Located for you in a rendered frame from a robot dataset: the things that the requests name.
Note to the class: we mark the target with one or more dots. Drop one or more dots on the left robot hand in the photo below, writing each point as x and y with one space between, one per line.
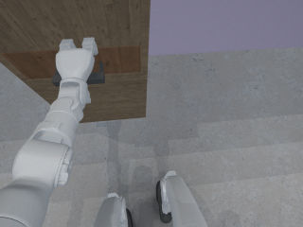
77 63

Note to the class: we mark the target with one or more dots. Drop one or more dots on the drawer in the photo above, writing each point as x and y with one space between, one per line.
42 64

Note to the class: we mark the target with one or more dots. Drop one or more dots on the cabinet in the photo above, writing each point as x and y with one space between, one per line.
40 25

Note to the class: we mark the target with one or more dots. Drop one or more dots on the left robot upper arm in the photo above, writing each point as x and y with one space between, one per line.
42 167

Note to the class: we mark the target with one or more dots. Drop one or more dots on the handle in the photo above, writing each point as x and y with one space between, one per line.
94 78

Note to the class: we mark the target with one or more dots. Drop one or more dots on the robot left forearm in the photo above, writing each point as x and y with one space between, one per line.
62 120

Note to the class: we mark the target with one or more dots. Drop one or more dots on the robot right thigh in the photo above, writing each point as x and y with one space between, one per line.
185 211

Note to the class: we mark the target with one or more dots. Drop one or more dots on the right robot shin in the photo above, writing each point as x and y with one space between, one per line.
166 206

